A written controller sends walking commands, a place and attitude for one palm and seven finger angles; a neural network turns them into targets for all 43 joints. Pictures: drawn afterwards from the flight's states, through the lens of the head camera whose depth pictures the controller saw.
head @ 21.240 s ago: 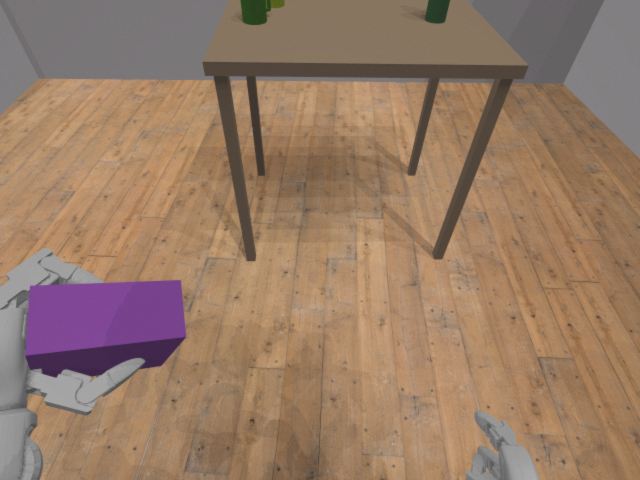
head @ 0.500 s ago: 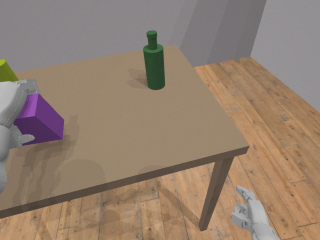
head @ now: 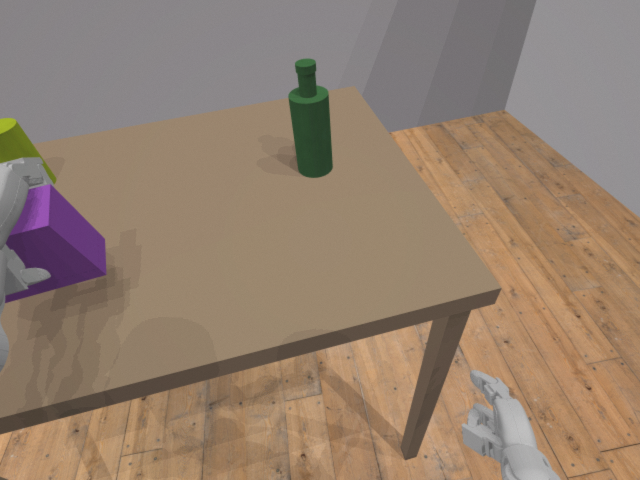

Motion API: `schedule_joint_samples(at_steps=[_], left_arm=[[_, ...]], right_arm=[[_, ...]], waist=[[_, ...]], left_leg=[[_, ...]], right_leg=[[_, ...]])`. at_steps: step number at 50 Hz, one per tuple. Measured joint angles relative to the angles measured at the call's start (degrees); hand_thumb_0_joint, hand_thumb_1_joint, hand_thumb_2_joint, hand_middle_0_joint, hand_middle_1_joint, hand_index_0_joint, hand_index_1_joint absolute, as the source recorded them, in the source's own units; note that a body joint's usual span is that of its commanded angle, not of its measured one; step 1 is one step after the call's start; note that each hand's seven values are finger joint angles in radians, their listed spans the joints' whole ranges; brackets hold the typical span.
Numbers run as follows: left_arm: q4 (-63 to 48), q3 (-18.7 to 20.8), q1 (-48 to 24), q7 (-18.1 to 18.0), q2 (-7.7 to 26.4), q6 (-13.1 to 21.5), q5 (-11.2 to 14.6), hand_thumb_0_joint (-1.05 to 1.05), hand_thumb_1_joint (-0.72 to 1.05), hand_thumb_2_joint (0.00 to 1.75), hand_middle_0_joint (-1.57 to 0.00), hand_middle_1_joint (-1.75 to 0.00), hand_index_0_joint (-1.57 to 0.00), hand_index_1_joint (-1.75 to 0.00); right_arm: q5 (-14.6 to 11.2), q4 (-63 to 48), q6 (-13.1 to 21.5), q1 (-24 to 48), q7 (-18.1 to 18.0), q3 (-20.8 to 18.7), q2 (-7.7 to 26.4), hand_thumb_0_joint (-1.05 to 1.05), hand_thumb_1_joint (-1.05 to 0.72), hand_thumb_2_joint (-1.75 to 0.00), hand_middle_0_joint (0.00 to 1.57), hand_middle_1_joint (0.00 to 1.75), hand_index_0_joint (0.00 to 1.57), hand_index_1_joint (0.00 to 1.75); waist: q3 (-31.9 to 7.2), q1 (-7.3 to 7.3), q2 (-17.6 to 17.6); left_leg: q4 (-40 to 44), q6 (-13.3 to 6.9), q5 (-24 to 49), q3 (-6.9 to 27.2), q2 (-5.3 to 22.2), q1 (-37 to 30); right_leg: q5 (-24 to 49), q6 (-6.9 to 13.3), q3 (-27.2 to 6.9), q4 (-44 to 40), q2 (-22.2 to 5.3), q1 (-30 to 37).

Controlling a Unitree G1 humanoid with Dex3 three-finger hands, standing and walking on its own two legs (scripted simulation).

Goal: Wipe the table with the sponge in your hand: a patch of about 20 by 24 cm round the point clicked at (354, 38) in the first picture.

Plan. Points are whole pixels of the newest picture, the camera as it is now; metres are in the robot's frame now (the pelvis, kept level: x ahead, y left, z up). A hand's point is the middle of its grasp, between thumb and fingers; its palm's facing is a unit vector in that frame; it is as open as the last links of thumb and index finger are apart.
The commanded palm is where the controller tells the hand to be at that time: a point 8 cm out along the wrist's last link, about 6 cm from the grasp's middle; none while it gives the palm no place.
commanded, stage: move the sponge above the wiping area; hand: left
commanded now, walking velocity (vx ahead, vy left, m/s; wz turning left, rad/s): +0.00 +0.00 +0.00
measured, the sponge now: (35, 255) +0.25 +0.39 +0.17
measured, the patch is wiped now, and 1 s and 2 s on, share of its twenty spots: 0.20 0.20 0.20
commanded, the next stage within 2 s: lower the sponge onto the table in 0.78 s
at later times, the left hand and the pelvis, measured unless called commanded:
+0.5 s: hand out of the picture +0.23 +0.40 +0.20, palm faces +0.14 +0.06 -0.99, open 9.6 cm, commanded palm +0.19 +0.36 +0.25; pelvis +0.00 +0.00 +0.00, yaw +0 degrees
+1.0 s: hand (10, 275) +0.22 +0.39 +0.17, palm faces +0.03 -0.02 -1.00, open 9.6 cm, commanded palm +0.19 +0.36 +0.25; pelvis +0.00 +0.01 +0.00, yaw +0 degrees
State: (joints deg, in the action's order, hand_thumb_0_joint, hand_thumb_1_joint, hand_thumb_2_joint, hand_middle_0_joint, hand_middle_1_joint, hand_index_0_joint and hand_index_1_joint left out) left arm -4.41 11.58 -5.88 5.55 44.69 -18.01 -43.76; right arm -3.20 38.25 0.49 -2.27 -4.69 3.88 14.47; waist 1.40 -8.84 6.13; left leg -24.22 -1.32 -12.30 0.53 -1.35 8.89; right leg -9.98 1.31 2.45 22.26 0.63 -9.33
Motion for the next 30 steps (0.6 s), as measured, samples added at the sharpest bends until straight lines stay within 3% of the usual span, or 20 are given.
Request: schedule_joint_samples(at_steps=[5, 9, 13, 15, 18, 21, 24, 26, 28, 30], left_arm=[[-0.99, -1.60, 5.24, 6.31, -1.46, -4.51, -0.53, 0.00, -0.45, 1.03, -0.78, -1.37, -0.78, -1.38], [-6.65, -6.53, 10.44, 10.61, -3.19, 0.37, -0.82, 0.00, -0.45, 1.03, -0.78, -1.37, -0.78, -1.38], [-13.56, -6.32, 13.32, 6.54, -1.07, 8.87, -0.99, 0.00, -0.45, 1.03, -0.78, -1.37, -0.78, -1.38], [-13.93, -4.87, 12.32, 2.94, 0.34, 10.34, -0.40, 0.00, -0.45, 1.03, -0.78, -1.36, -0.79, -1.37], [-9.55, -2.29, 7.29, -1.58, 0.79, 8.19, 1.33, 0.00, -0.45, 1.03, -0.79, -1.36, -0.79, -1.37], [-3.13, 1.24, 3.41, -2.25, 1.02, 2.98, 1.66, 0.00, -0.45, 1.03, -0.79, -1.36, -0.79, -1.37], [1.71, 3.00, 2.87, 0.76, 1.75, -2.17, 1.01, 0.00, -0.45, 1.03, -0.78, -1.37, -0.78, -1.38], [2.80, 2.05, 3.94, 3.69, 1.02, -4.28, 0.62, 0.00, -0.45, 1.03, -0.78, -1.37, -0.78, -1.38], [1.45, -0.46, 6.03, 6.68, -0.71, -4.18, 0.48, 0.00, -0.45, 1.03, -0.78, -1.37, -0.78, -1.38], [-1.84, -3.74, 8.74, 9.42, -2.48, -1.87, -0.09, 0.00, -0.45, 1.03, -0.78, -1.37, -0.78, -1.38]], right_arm=[[-0.40, -2.31, -0.45, -0.71, 0.49, -0.30, 2.25, 0.02, -0.90, -0.90, 0.21, 0.30, 0.20, 0.30], [0.36, -2.90, 0.40, -2.33, -0.66, -0.61, 3.22, 0.02, -0.90, -0.90, 0.21, 0.30, 0.20, 0.30], [1.43, -2.73, 1.82, -4.04, -1.91, -0.83, 1.81, 0.02, -0.90, -0.90, 0.20, 0.30, 0.20, 0.30], [1.16, -1.99, 1.83, -3.97, -1.72, -1.16, 0.98, 0.02, -0.90, -0.90, 0.20, 0.30, 0.20, 0.30], [0.53, -0.34, 0.82, -2.85, -0.89, -1.68, 0.52, 0.02, -0.90, -0.90, 0.20, 0.30, 0.20, 0.30], [-0.01, 0.66, -0.39, -1.22, -0.26, -1.24, 0.67, 0.02, -0.90, -0.90, 0.21, 0.30, 0.20, 0.30], [-0.52, -0.06, -1.03, -0.63, 0.02, -0.75, 1.40, 0.02, -0.90, -0.90, 0.21, 0.30, 0.20, 0.30], [-0.73, -1.07, -0.88, -0.90, -0.07, -0.82, 2.32, 0.02, -0.90, -0.90, 0.21, 0.30, 0.20, 0.30], [-0.63, -2.00, -0.38, -1.52, -0.47, -1.10, 3.26, 0.02, -0.90, -0.90, 0.21, 0.30, 0.20, 0.30], [-0.29, -2.54, 0.37, -2.10, -1.13, -1.10, 3.73, 0.02, -0.90, -0.90, 0.21, 0.30, 0.20, 0.30]], waist=[[-0.76, 1.27, 1.38], [-0.50, 0.70, 0.93], [0.44, -0.77, -0.94], [0.92, -1.68, -1.25], [1.19, -2.10, -0.74], [0.63, -1.19, -0.20], [0.02, 0.32, 0.19], [-0.19, 0.88, 0.73], [-0.26, 1.09, 1.26], [-0.26, 0.92, 1.32]], left_leg=[[-0.30, -0.53, 0.16, 0.05, -0.59, 1.78], [-0.87, -0.89, -0.24, 0.43, -1.06, 1.76], [-1.09, -0.56, -0.90, 0.49, -0.70, 0.10], [-1.22, -0.22, -1.22, 0.23, -0.09, -0.76], [-1.31, 0.11, -1.34, 0.11, 0.50, -1.31], [-0.92, 0.12, -0.91, -0.09, 0.54, -0.74], [-0.55, -0.06, -0.34, 0.05, 0.16, 0.43], [-0.58, -0.29, -0.13, 0.22, -0.16, 1.16], [-0.75, -0.61, -0.06, 0.51, -0.59, 1.65], [-1.04, -0.92, -0.17, 0.59, -0.94, 1.87]], right_leg=[[-0.28, -0.47, 0.06, 0.88, -0.60, -1.92], [-1.16, -0.65, 0.43, 1.96, -1.08, -1.97], [-1.73, -0.20, 0.47, 2.01, -0.69, -0.26], [-1.42, 0.11, 0.19, 1.25, -0.06, 0.82], [-0.65, 0.19, 0.06, 0.06, 0.55, 1.87], [-0.16, 0.14, -0.15, -0.29, 0.58, 1.20], [-0.06, -0.09, 0.00, -0.02, 0.19, -0.16], [-0.07, -0.29, 0.18, 0.22, -0.14, -0.87], [-0.25, -0.55, 0.47, 0.59, -0.57, -1.30], [-0.62, -0.75, 0.56, 1.19, -0.93, -1.60]])
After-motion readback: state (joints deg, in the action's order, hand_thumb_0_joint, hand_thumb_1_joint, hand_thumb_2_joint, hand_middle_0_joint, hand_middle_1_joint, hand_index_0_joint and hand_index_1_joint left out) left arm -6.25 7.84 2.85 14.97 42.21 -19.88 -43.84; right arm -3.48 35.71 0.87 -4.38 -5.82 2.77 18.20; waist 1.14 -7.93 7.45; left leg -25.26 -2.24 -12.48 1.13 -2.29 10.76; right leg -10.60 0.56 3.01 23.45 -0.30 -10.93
